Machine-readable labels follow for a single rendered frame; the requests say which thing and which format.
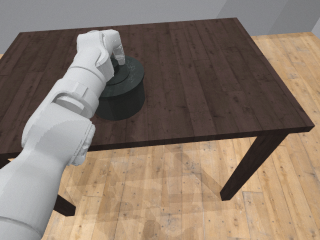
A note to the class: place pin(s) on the robot left upper arm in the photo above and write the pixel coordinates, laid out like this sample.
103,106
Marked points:
29,184

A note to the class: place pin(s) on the left robot hand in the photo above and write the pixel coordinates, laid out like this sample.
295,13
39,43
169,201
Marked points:
118,51

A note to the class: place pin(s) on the table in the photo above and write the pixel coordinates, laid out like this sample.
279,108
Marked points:
204,80

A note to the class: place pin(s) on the knob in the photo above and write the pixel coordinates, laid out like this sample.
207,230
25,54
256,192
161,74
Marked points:
115,65

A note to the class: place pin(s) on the left robot forearm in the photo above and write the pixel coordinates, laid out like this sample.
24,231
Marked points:
80,88

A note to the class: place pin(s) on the lid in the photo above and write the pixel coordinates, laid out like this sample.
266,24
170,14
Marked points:
125,81

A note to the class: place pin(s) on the pot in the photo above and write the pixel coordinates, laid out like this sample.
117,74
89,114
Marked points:
123,107

